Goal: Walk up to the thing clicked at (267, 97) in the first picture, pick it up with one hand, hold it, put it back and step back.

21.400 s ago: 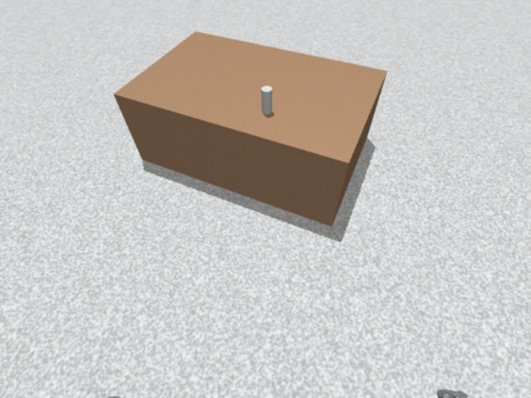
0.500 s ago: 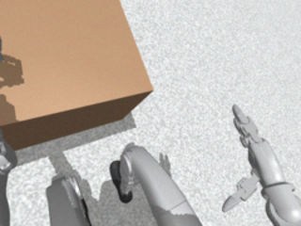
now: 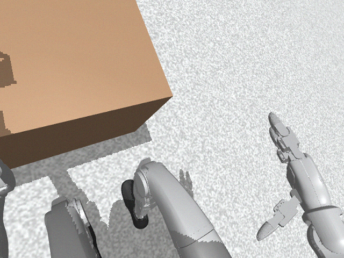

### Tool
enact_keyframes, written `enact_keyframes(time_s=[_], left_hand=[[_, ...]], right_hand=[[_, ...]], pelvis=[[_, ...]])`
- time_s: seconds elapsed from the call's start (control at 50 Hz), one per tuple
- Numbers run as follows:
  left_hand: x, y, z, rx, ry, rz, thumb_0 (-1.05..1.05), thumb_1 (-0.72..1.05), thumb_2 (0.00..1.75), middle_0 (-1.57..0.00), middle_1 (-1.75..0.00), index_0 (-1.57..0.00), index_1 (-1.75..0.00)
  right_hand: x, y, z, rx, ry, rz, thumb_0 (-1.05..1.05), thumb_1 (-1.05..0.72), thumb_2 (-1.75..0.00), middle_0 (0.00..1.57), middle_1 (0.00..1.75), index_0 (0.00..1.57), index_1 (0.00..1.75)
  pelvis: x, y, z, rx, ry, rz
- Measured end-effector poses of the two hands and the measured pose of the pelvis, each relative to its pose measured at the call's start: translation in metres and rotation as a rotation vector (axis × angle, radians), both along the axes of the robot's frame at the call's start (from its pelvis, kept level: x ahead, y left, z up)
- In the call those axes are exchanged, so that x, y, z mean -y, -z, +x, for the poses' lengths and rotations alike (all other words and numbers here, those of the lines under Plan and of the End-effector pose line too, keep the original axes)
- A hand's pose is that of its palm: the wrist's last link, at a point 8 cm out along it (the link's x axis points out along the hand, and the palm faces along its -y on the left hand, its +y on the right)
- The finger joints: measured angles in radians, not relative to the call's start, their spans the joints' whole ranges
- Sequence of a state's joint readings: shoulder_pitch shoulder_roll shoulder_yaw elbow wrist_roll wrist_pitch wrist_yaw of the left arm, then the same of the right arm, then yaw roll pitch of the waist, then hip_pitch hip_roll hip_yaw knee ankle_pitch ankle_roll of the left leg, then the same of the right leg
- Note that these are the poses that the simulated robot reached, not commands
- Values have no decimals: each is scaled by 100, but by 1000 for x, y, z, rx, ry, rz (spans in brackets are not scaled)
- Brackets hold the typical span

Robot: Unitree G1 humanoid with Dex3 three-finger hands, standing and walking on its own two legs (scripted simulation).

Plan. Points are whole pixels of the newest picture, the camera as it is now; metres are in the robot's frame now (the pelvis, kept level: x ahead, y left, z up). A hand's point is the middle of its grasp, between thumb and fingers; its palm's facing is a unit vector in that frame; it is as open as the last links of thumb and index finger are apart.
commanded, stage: loosen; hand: left
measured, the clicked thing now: out of the picture +0.59 +0.19 -0.07
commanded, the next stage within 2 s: open in 0.12 s
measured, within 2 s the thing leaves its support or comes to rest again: neither
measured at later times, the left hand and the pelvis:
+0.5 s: hand out of the picture +0.60 +0.17 -0.05, palm faces +0.14 -0.99 +0.01, open 9.7 cm; pelvis +0.00 +0.00 +0.00, yaw +0 degrees
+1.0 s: hand out of the picture +0.62 +0.23 +0.03, palm faces +0.19 -0.98 -0.01, open 16.8 cm; pelvis +0.01 +0.00 +0.02, yaw +0 degrees
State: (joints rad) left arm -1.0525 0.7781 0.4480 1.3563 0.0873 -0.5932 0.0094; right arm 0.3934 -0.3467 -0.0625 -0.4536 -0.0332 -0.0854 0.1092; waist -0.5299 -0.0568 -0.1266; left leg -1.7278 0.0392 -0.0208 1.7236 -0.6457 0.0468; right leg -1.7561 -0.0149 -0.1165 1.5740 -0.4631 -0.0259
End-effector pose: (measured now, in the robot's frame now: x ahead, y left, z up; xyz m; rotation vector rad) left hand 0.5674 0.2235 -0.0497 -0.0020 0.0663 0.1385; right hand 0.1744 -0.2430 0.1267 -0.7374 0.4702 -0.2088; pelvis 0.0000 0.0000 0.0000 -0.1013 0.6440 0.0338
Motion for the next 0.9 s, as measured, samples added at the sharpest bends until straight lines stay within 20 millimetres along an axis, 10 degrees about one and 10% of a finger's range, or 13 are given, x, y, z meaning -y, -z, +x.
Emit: enact_keyframes(time_s=[0.34, 0.74, 0.9], left_hand=[[-1, 3, 6, 9, -3, -5, -1, 8, 79, -96, -92, -99, -91], [-3, 2, 6, 5, -3, -2, -1, -22, 30, -41, -33, -40, -33], [-27, -35, 13, 55, -28, 1, -1, -39, 15, -18, -13, -17, -15]], right_hand=[[-1, -1, -2, -1, -1, -14, -1, 52, -5, 6, 5, 6, 5], [-3, -4, 1, -5, -1, -9, -1, 52, -5, 6, 5, 6, 6], [4, -9, -2, -8, 44, 3, -1, 52, -5, 6, 5, 6, 6]], pelvis=[[-1, 5, -1, -5, 1, -3], [-1, 3, 1, -4, 3, -1], [0, -8, 5, 11, 6, 6]])
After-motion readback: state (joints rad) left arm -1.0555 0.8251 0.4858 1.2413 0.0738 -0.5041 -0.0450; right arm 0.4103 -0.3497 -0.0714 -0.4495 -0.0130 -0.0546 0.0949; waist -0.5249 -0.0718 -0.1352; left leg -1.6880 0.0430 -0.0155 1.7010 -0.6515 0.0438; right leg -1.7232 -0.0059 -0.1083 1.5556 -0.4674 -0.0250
